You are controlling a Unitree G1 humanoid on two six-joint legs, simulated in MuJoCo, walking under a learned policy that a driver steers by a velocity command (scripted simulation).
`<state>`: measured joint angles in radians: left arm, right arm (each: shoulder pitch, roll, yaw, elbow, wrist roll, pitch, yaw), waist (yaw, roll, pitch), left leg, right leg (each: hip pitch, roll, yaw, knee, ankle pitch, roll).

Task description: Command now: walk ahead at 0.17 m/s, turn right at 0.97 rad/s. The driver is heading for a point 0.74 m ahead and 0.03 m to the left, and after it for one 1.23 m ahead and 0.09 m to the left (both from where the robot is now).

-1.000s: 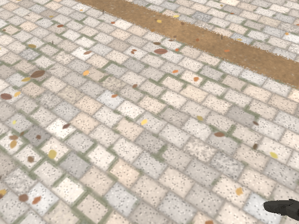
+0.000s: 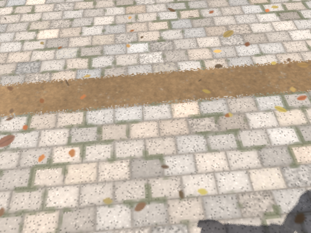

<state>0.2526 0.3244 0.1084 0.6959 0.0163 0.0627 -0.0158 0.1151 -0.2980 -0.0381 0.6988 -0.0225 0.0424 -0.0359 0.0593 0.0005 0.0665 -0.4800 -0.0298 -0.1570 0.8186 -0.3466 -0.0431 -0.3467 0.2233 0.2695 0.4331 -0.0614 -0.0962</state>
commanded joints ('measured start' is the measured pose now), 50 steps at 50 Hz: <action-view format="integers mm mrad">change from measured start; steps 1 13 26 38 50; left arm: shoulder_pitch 3 -104 -407 54 77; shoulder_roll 173 108 40 14 160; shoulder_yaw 46 -10 -71 -66 -36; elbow -63 -139 -193 36 116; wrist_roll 7 20 24 7 19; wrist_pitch -9 -19 -85 -153 -163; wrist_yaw -7 -82 -100 15 68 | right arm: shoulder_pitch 6 108 412 277 155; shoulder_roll -96 -175 -144 -11 -77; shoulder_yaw -21 -37 -34 -28 -10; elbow -63 -53 124 109 19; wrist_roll -1 -11 -2 7 16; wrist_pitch -32 -98 -135 -72 -49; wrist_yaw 5 17 38 95 120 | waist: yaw -15 -61 -168 -61 -239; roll -145 107 143 -140 -116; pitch -161 -23 96 -25 -72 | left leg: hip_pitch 62 343 478 -271 130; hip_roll -49 261 306 170 -44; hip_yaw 24 -68 117 107 384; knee -87 -677 -772 481 -13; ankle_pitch -53 -270 178 150 312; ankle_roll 22 115 203 126 244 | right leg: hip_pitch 111 -526 -371 281 400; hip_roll -242 -192 -263 -470 -454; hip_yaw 396 -177 -336 -171 -562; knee -182 883 273 -247 18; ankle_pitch -571 -91 -161 -212 1238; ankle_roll -81 113 52 55 106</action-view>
